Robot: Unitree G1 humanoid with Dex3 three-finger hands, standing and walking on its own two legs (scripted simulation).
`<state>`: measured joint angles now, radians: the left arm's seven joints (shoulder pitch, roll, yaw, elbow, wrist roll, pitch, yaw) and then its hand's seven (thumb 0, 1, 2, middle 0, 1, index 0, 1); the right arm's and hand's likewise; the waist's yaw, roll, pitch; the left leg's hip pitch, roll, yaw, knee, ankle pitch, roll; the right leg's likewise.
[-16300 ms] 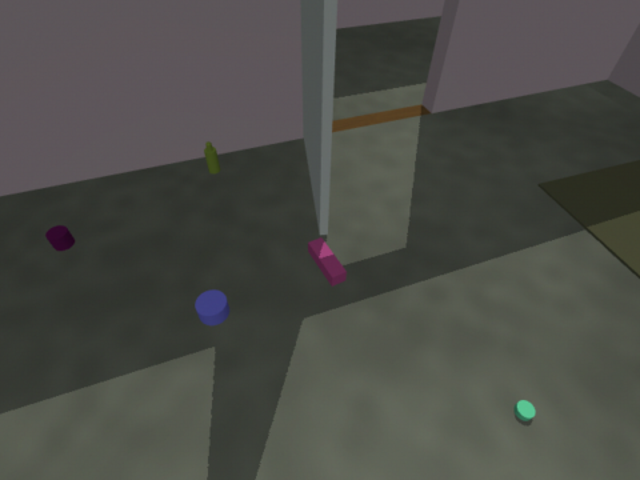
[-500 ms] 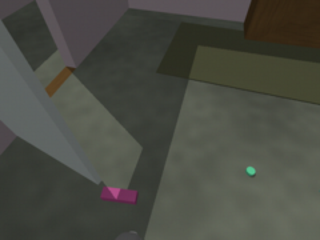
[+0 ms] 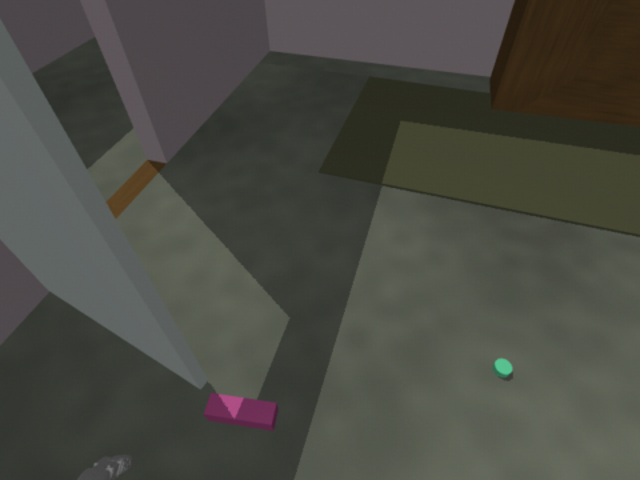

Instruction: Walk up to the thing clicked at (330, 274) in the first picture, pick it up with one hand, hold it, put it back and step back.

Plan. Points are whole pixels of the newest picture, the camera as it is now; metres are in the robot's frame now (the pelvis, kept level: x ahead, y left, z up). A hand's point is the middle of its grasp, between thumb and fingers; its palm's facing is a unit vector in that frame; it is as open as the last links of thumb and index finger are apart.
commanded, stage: walk up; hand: left
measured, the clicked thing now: (242, 411) +0.45 +0.27 -0.74
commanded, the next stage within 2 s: none
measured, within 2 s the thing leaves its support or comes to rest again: neither
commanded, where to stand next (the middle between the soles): +0.06 +0.03 m, yaw +0 degrees
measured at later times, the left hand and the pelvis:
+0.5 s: hand out of the picture +0.09 +0.28 -0.15, palm faces +0.01 -0.94 -0.33, open 7.3 cm; pelvis +0.01 +0.03 +0.01, yaw +0 degrees
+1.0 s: hand out of the picture +0.09 +0.28 -0.15, palm faces +0.04 -0.94 -0.35, open 7.3 cm; pelvis +0.02 +0.03 +0.01, yaw +1 degrees
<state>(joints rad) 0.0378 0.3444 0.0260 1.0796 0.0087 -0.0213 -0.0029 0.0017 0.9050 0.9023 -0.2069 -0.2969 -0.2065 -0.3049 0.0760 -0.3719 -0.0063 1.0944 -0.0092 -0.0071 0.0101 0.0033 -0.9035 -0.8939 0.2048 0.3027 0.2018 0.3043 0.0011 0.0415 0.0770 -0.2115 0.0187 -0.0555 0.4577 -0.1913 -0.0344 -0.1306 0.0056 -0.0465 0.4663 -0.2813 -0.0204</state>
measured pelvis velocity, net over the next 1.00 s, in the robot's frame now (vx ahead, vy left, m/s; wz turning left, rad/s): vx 0.02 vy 0.03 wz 0.03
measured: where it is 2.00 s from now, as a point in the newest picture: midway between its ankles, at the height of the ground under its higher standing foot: outside the picture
